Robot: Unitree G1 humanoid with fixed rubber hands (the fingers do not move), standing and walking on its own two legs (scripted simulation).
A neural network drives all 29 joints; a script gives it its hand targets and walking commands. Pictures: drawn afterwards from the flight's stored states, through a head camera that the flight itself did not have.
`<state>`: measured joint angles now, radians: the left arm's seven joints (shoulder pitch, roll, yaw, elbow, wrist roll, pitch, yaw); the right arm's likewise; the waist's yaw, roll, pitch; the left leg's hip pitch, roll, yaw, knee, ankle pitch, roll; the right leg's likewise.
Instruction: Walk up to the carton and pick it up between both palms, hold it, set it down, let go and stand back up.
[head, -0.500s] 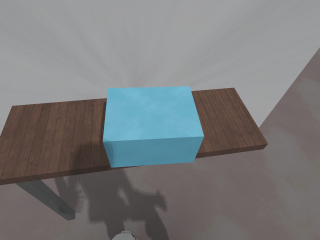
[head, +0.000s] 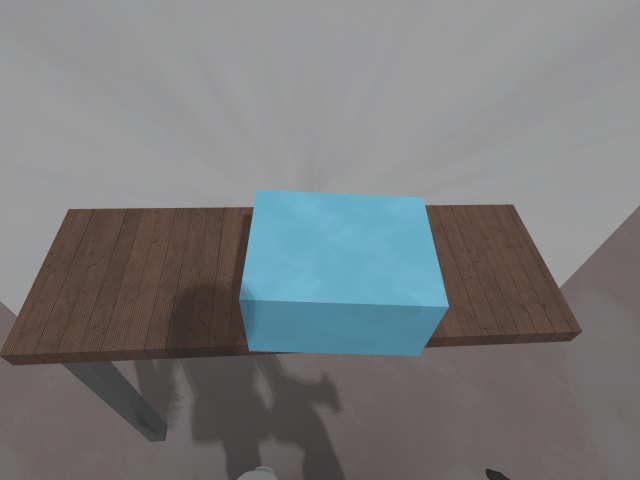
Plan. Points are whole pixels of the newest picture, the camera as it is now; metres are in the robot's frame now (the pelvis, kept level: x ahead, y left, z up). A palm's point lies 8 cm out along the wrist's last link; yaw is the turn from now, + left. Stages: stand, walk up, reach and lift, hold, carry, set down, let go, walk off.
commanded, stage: walk up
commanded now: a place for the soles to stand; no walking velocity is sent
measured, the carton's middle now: (337, 272) +0.42 -0.03 -0.02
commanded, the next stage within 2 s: reach and lift in 1.34 s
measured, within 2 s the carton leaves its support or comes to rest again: neither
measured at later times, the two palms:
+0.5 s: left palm out of the picture +0.06 +0.26 -0.14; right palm out of the picture +0.11 -0.25 -0.11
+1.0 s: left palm out of the picture +0.04 +0.26 -0.13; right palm out of the picture +0.12 -0.24 -0.11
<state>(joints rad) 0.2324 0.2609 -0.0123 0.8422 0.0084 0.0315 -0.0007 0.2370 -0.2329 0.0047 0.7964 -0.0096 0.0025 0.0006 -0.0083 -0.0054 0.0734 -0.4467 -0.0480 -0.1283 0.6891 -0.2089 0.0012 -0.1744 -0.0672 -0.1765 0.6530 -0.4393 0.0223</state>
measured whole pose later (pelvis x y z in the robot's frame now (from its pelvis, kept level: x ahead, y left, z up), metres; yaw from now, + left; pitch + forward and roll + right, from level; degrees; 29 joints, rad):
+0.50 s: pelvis +0.01 +0.00 -0.01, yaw +3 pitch -2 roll -2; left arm 0.23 0.28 0.00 0.84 0.01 0.07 0.00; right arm 0.21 -0.24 0.00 0.80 0.00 0.03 -0.01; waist 0.00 -0.01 0.09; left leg -0.46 -0.09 -0.17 0.75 -0.24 0.00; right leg -0.16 -0.08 -0.20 0.70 -0.50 0.01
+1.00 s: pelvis +0.02 +0.00 +0.00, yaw +6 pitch -3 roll -2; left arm 0.25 0.28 -0.01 0.89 0.00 0.05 0.01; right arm 0.20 -0.23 0.02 0.88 0.00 0.02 -0.02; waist 0.01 -0.01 0.08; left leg -0.41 -0.12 -0.20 0.69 -0.22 0.01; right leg -0.10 -0.05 -0.17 0.62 -0.47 0.01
